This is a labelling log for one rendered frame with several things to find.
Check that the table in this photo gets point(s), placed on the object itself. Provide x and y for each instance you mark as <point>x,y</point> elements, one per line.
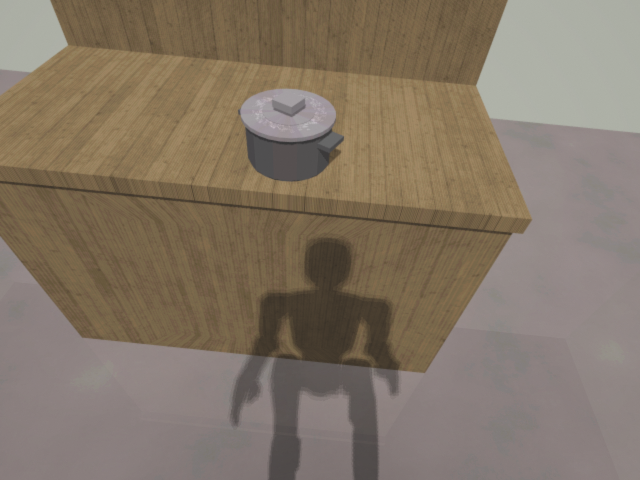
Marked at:
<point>127,193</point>

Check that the knob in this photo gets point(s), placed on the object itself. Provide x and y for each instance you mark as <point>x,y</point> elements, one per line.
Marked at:
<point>288,102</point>

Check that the pot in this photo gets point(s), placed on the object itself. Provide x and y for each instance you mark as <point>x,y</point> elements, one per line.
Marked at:
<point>291,161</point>

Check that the lid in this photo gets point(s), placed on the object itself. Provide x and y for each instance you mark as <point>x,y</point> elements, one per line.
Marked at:
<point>313,120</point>

